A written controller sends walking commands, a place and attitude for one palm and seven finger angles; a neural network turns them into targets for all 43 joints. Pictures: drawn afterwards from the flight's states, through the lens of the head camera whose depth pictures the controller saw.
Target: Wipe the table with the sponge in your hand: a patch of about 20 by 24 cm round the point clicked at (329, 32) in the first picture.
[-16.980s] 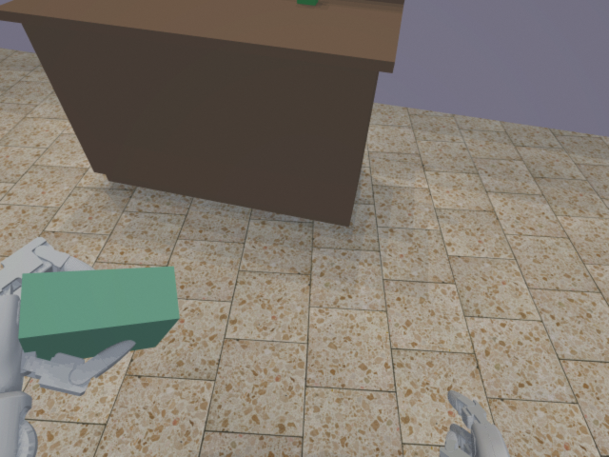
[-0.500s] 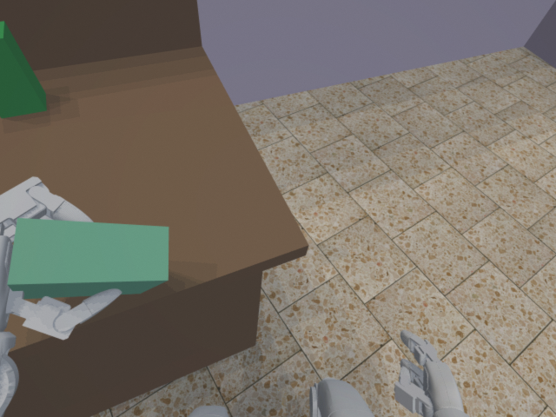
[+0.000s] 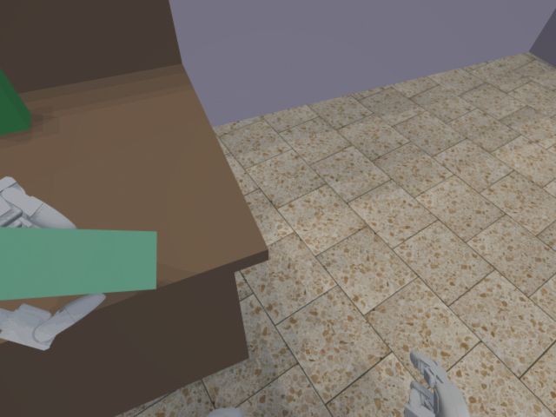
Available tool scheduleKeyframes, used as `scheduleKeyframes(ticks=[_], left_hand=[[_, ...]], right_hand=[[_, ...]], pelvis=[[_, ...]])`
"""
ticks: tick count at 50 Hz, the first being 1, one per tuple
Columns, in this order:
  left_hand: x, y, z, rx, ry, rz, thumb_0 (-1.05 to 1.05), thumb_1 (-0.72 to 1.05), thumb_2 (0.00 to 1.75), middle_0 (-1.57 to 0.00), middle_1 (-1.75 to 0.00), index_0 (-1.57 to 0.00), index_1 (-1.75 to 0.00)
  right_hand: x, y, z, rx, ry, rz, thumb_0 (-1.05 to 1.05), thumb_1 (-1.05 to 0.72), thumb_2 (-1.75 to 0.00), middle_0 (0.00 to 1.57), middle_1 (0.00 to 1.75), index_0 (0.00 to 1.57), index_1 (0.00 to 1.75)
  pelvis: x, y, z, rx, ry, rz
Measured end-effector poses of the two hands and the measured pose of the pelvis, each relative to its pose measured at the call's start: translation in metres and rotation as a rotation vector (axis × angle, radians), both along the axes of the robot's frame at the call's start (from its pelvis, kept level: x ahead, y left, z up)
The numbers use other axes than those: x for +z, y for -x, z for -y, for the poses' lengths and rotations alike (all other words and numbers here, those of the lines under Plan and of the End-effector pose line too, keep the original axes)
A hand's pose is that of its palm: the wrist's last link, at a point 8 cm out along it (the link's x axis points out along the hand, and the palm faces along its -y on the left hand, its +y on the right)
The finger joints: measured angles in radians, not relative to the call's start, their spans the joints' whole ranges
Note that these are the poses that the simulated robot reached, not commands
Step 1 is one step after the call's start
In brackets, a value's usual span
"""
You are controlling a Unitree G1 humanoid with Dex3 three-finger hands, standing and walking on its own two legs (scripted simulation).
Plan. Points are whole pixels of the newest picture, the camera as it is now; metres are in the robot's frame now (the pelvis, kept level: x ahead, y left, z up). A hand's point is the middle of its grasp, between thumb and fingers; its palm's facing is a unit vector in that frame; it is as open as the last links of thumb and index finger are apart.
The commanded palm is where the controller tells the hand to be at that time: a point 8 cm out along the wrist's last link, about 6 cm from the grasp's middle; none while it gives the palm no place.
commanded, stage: come to a stop and stand still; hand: left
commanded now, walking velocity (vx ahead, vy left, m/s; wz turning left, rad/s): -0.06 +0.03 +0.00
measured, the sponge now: (95, 265) +0.23 +0.19 +0.18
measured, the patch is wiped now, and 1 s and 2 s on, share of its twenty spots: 0.00 0.00 0.00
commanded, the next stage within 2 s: look again from close up in 0.98 s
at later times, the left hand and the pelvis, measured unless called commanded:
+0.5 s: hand (49, 247) +0.24 +0.23 +0.19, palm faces +0.30 -0.88 -0.38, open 9.6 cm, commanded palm +0.18 +0.29 +0.19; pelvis +0.00 +0.02 +0.01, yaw -4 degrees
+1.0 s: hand (19, 260) +0.24 +0.27 +0.17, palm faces +0.34 -0.85 -0.40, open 9.6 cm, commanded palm +0.18 +0.31 +0.19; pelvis +0.01 +0.04 +0.01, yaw -3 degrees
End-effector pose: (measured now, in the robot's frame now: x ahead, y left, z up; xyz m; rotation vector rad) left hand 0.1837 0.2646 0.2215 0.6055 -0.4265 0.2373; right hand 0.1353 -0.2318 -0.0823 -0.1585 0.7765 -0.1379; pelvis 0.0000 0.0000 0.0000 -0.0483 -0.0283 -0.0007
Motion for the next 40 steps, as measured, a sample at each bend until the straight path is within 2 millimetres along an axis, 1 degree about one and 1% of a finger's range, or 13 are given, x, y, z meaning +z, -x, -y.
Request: scheduleKeyframes(ticks=[2, 4, 8, 11, 12, 17, 19, 21, 24, 26, 32, 35, 40], left_hand=[[0.001, 0.002, -0.008, 0.042, 0.011, -0.015, 0.00, -0.46, 1.02, -0.81, -1.33, -0.80, -1.34], [-0.008, 0.002, -0.019, 0.096, 0.037, -0.057, 0.00, -0.46, 1.02, -0.81, -1.33, -0.80, -1.34], [-0.043, 0.004, -0.034, 0.170, 0.135, -0.160, 0.00, -0.46, 1.02, -0.81, -1.33, -0.80, -1.33], [-0.062, 0.005, -0.030, 0.171, 0.221, -0.210, 0.00, -0.46, 1.02, -0.81, -1.33, -0.80, -1.33], [-0.060, 0.001, -0.030, 0.145, 0.206, -0.189, 0.00, -0.46, 1.02, -0.81, -1.33, -0.80, -1.33], [-0.016, -0.023, -0.045, 0.112, 0.128, 0.075, 0.00, -0.46, 1.02, -0.81, -1.33, -0.80, -1.33], [-0.005, -0.027, -0.042, 0.092, 0.135, 0.122, 0.00, -0.46, 1.02, -0.81, -1.33, -0.80, -1.33], [-0.002, -0.027, -0.031, 0.046, 0.142, 0.119, 0.00, -0.46, 1.02, -0.81, -1.33, -0.80, -1.33], [-0.012, -0.025, -0.017, -0.025, 0.151, 0.027, 0.00, -0.46, 1.02, -0.81, -1.33, -0.80, -1.33], [-0.025, -0.024, -0.016, -0.042, 0.152, -0.060, 0.00, -0.46, 1.02, -0.81, -1.33, -0.80, -1.33], [-0.056, -0.024, -0.047, 0.063, 0.167, -0.211, 0.00, -0.46, 1.02, -0.81, -1.33, -0.80, -1.33], [-0.054, -0.023, -0.054, 0.102, 0.193, -0.181, 0.00, -0.46, 1.02, -0.81, -1.33, -0.80, -1.33], [-0.040, -0.022, -0.048, 0.081, 0.202, -0.108, 0.00, -0.46, 1.02, -0.81, -1.33, -0.80, -1.33]], right_hand=[[0.001, -0.002, 0.000, -0.012, -0.013, -0.006, 0.02, -0.91, -0.90, 0.20, 0.30, 0.20, 0.30], [0.004, -0.003, 0.000, -0.022, -0.014, 0.003, 0.02, -0.91, -0.90, 0.20, 0.30, 0.20, 0.30], [0.007, -0.006, 0.000, -0.031, 0.016, 0.028, 0.02, -0.91, -0.90, 0.20, 0.30, 0.20, 0.30], [0.014, -0.008, -0.004, -0.018, 0.036, 0.034, 0.02, -0.91, -0.90, 0.20, 0.30, 0.20, 0.30], [0.016, -0.009, -0.007, -0.003, 0.050, 0.040, 0.02, -0.91, -0.90, 0.20, 0.30, 0.20, 0.30], [0.022, -0.022, -0.027, 0.143, 0.056, 0.077, 0.02, -0.91, -0.90, 0.20, 0.30, 0.20, 0.30], [0.026, -0.026, -0.031, 0.148, 0.041, 0.108, 0.02, -0.91, -0.90, 0.20, 0.30, 0.20, 0.30], [0.029, -0.030, -0.032, 0.130, 0.028, 0.137, 0.02, -0.91, -0.90, 0.20, 0.30, 0.20, 0.30], [0.032, -0.031, -0.032, 0.084, 0.023, 0.152, 0.02, -0.91, -0.90, 0.21, 0.30, 0.20, 0.30], [0.032, -0.030, -0.031, 0.054, 0.030, 0.142, 0.02, -0.91, -0.90, 0.21, 0.30, 0.20, 0.30], [0.030, -0.023, -0.028, 0.031, 0.078, 0.063, 0.02, -0.91, -0.90, 0.20, 0.30, 0.20, 0.30], [0.028, -0.022, -0.029, 0.052, 0.096, 0.036, 0.02, -0.91, -0.90, 0.20, 0.30, 0.20, 0.30], [0.029, -0.028, -0.036, 0.073, 0.096, 0.042, 0.02, -0.91, -0.90, 0.20, 0.30, 0.20, 0.30]], pelvis=[[0.004, 0.000, 0.000, -0.016, -0.024, -0.005], [0.006, -0.001, 0.000, -0.029, -0.043, -0.010], [0.005, 0.000, -0.006, -0.028, -0.047, 0.009], [0.007, 0.000, -0.010, -0.031, -0.044, 0.014], [0.007, 0.002, -0.009, -0.023, -0.044, 0.013], [0.004, 0.009, -0.004, -0.016, -0.035, -0.010], [0.005, 0.008, -0.007, -0.029, -0.028, -0.016], [0.006, 0.005, -0.012, -0.044, -0.026, -0.020], [0.009, -0.001, -0.021, -0.064, -0.028, -0.024], [0.010, -0.003, -0.024, -0.071, -0.030, -0.024], [0.012, -0.005, -0.029, -0.067, -0.034, -0.023], [0.012, -0.004, -0.031, -0.058, -0.031, -0.022], [0.012, -0.005, -0.036, -0.051, -0.027, -0.022]])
